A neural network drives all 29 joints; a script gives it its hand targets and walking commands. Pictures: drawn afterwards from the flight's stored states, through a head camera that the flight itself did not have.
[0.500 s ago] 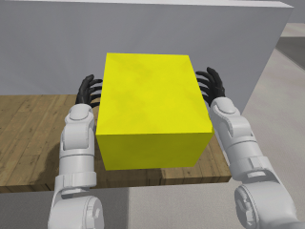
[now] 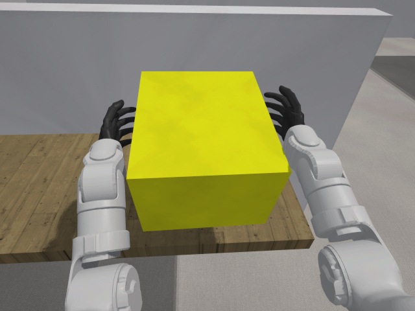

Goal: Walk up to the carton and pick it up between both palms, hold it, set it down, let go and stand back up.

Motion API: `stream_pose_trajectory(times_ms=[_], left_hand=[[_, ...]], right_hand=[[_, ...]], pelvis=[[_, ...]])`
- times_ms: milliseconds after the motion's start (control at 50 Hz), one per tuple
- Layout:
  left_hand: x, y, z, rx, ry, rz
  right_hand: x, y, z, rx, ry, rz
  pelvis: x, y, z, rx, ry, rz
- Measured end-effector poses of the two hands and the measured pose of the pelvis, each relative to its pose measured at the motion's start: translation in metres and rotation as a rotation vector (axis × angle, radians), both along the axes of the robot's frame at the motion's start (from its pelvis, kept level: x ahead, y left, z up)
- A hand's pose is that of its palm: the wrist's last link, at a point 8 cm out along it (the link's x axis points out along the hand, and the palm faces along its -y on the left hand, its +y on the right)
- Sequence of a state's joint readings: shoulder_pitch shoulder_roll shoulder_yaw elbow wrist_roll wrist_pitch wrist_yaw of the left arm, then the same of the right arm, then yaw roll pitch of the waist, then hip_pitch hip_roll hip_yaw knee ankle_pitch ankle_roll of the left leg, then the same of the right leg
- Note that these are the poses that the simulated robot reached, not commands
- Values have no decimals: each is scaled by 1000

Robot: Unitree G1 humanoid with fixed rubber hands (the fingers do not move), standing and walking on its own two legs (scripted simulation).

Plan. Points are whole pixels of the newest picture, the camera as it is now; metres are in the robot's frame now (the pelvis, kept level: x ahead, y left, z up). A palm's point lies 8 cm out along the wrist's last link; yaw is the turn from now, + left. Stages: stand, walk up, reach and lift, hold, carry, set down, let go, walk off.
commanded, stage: hold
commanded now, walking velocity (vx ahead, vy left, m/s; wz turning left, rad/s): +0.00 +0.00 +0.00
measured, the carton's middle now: (201, 145) +0.39 +0.01 +0.15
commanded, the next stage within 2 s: none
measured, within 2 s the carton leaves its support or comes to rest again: neither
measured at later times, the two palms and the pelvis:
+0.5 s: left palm (112, 140) +0.37 +0.18 +0.19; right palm (290, 125) +0.37 -0.15 +0.21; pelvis +0.00 +0.00 +0.00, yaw +0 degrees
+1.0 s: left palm (112, 140) +0.36 +0.18 +0.19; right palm (291, 124) +0.37 -0.16 +0.21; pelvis +0.00 +0.00 +0.00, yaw +0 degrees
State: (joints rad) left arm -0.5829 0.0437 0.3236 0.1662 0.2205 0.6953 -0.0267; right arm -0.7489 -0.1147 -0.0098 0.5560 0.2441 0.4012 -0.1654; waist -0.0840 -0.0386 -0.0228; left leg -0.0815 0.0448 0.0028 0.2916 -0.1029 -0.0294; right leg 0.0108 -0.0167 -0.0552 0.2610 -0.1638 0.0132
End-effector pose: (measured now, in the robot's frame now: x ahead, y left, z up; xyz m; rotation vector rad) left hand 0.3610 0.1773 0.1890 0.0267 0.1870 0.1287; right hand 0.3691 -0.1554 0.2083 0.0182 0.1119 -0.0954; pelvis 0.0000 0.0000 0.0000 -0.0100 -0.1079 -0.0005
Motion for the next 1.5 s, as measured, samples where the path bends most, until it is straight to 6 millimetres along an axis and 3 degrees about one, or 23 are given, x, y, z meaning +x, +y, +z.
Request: stream_pose_trajectory(times_ms=[280,1500], left_hand=[[5,3,5,6,0,-6],[0,0,1,6,0,-5]], right_hand=[[4,3,8,-6,-2,-1],[1,0,3,4,-8,1]], pelvis=[[-1,2,0,-2,14,0],[3,0,0,-1,6,4]])
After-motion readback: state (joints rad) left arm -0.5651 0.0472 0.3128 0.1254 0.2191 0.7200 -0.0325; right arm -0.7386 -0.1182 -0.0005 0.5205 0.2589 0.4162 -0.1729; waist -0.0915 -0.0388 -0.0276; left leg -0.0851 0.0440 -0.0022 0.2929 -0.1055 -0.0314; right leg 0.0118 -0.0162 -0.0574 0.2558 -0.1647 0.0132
